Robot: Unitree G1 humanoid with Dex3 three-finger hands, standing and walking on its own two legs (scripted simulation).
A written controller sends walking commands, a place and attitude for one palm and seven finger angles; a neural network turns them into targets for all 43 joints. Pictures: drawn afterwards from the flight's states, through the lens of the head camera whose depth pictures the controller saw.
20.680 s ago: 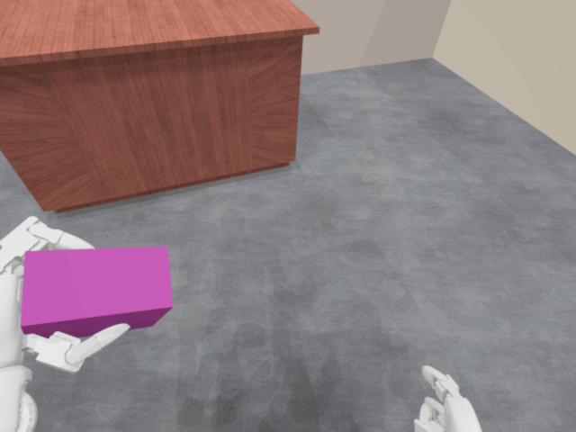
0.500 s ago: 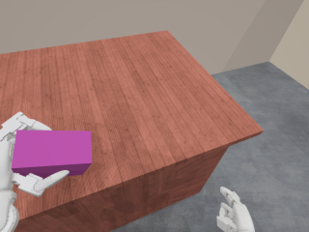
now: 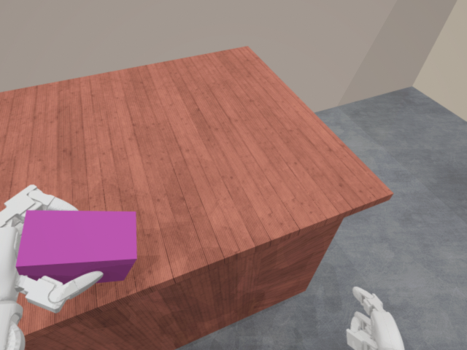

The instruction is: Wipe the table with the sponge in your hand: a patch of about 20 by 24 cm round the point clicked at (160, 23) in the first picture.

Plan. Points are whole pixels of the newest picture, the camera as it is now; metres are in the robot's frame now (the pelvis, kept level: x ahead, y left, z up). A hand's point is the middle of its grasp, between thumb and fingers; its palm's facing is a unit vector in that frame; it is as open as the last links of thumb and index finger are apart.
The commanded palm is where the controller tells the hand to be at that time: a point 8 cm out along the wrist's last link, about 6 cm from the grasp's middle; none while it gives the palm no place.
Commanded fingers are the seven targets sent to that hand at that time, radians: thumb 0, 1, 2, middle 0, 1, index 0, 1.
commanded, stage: come to a stop and stand still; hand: left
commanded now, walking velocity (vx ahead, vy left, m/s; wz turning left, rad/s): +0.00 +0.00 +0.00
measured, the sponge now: (98, 249) +0.23 +0.20 +0.13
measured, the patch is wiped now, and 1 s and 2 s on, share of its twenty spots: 0.00 0.00 0.00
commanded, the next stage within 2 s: look again from close up in 0.72 s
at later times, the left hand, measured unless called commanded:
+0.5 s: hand out of the picture +0.18 +0.29 +0.16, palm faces +0.35 -0.86 -0.38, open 10.5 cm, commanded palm +0.13 +0.33 +0.18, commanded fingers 0.00 0.10 1.30 -1.20 -1.60 -1.20 -1.60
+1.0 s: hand out of the picture +0.23 +0.33 +0.22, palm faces +0.49 -0.76 -0.41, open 10.5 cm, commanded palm +0.15 +0.32 +0.18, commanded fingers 0.00 0.10 1.30 -1.20 -1.60 -1.20 -1.60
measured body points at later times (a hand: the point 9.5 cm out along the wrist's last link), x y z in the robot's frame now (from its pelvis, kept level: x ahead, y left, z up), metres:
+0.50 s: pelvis -0.03 +0.05 +0.01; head -0.02 +0.06 +0.46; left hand +0.16 +0.34 +0.18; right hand +0.15 -0.16 -0.07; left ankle +0.02 +0.15 -0.74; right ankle +0.00 -0.07 -0.74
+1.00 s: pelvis -0.02 +0.04 +0.00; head +0.01 +0.06 +0.45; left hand +0.20 +0.37 +0.24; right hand +0.16 -0.18 -0.07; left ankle +0.02 +0.15 -0.74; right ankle +0.00 -0.07 -0.74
